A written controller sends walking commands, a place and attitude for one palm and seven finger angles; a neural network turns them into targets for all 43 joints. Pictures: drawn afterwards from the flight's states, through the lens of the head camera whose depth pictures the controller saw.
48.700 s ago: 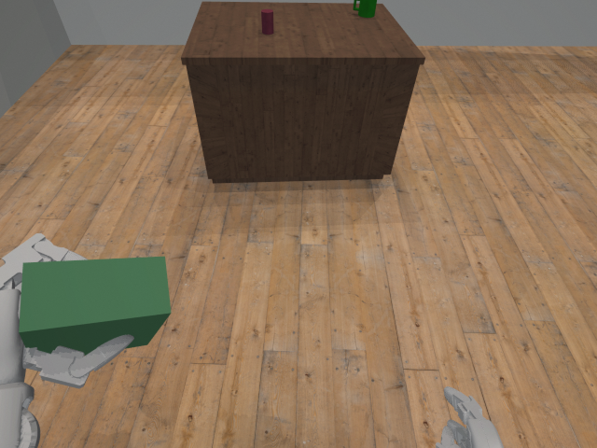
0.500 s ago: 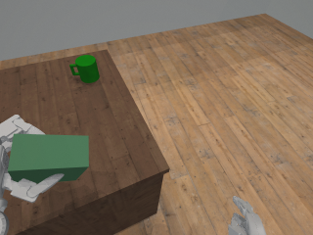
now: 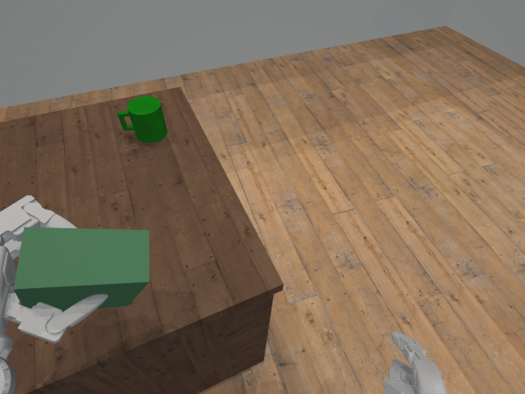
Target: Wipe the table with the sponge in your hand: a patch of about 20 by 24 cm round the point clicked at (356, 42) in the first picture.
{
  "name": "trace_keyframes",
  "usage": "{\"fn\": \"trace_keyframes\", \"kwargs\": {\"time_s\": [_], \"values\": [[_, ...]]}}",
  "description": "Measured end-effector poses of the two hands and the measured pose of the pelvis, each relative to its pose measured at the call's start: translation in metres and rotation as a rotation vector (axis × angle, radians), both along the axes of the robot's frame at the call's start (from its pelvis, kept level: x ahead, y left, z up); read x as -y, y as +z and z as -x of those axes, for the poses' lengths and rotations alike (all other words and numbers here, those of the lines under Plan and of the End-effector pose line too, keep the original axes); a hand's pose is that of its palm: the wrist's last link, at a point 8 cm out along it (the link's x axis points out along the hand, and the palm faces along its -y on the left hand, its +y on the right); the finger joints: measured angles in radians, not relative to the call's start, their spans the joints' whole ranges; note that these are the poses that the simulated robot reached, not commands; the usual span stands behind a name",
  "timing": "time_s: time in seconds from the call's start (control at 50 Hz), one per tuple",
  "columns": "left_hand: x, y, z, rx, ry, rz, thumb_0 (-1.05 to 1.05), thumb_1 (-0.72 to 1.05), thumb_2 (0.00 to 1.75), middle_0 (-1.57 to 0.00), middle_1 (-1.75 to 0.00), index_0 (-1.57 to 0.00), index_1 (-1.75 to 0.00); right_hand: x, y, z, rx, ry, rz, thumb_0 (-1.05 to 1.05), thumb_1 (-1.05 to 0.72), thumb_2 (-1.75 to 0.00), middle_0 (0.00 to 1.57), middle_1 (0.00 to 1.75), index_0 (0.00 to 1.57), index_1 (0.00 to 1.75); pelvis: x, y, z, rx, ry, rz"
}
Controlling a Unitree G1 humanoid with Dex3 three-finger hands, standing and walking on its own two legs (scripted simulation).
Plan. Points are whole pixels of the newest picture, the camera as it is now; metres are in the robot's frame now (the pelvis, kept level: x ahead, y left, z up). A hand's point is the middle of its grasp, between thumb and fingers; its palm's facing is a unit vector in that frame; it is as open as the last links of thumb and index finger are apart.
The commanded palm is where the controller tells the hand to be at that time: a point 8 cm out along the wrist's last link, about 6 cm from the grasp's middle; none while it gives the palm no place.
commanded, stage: shuffle to correct the standing spot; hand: left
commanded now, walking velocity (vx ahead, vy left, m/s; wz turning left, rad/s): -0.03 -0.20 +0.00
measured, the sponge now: (103, 273) +0.23 +0.21 +0.13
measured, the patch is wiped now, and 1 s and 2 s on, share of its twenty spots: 0.00 0.00 0.00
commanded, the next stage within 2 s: none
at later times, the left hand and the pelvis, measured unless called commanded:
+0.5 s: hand (59, 265) +0.22 +0.24 +0.16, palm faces +0.30 -0.86 -0.41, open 9.8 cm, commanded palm +0.16 +0.28 +0.18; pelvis +0.00 +0.00 +0.00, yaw +0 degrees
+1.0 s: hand (63, 259) +0.23 +0.23 +0.16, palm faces +0.31 -0.86 -0.40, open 9.8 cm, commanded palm +0.16 +0.28 +0.18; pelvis +0.00 +0.00 +0.00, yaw +0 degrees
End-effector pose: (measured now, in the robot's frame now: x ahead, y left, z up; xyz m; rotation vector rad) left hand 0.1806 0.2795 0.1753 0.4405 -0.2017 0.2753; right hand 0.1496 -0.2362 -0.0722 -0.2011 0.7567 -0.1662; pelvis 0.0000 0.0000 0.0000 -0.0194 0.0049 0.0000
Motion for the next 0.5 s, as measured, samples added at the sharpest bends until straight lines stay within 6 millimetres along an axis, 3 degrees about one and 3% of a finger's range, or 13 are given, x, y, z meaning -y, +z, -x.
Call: {"fn": "trace_keyframes", "kwargs": {"time_s": [0.5], "values": [[0.0021,0.0051,-0.0020,0.005,-0.005,-0.020,-0.01,-0.48,1.07,-0.76,-1.37,-0.77,-1.37,-0.0009,-0.0017,-0.0005,-0.009,0.004,-0.009,0.01,-0.90,-0.89,0.20,0.30,0.20,0.30,0.0019,0.0008,-0.0003,-0.004,0.002,-0.001]]}}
